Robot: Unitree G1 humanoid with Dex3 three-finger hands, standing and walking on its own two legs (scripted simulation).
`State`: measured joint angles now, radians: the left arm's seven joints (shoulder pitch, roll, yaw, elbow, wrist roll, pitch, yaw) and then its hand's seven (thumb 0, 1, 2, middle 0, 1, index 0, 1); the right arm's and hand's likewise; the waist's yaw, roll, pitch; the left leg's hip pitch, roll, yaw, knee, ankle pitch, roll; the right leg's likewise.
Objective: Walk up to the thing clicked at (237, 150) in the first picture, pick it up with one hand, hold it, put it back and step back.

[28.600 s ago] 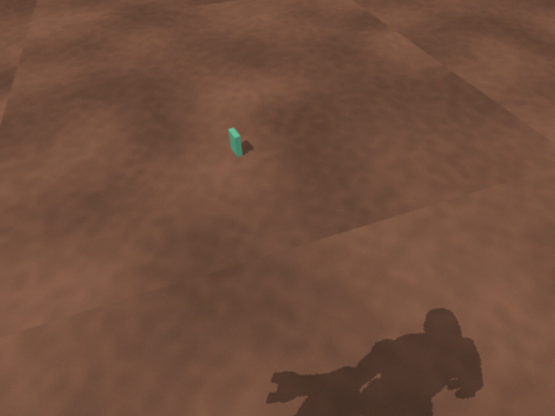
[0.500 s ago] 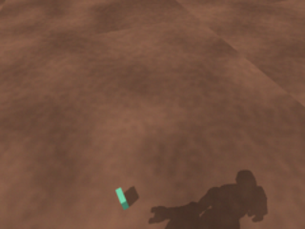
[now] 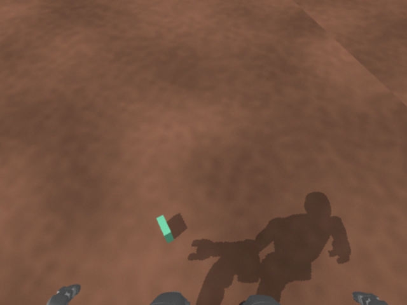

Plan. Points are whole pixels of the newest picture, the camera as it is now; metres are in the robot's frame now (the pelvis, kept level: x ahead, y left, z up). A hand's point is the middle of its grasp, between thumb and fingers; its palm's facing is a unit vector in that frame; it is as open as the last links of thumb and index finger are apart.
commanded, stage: step back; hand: left
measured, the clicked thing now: (165, 229) +0.46 +0.19 -0.70
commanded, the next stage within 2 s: none
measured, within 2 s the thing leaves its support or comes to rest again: neither
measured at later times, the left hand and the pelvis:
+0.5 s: hand out of the picture +0.05 +0.29 -0.16, palm faces -0.09 -0.91 -0.39, open 7.4 cm; pelvis -0.08 +0.03 -0.01, yaw -4 degrees
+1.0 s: hand out of the picture -0.07 +0.33 -0.15, palm faces -0.03 -0.93 -0.36, open 7.4 cm; pelvis -0.20 +0.06 +0.00, yaw -2 degrees
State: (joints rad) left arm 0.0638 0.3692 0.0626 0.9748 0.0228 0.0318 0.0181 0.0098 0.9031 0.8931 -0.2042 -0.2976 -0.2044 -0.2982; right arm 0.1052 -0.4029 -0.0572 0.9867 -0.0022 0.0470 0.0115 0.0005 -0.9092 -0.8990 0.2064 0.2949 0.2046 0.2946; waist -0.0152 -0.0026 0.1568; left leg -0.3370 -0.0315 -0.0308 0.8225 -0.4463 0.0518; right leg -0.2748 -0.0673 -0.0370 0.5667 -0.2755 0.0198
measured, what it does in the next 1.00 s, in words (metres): walks backwards: left foot, then right foot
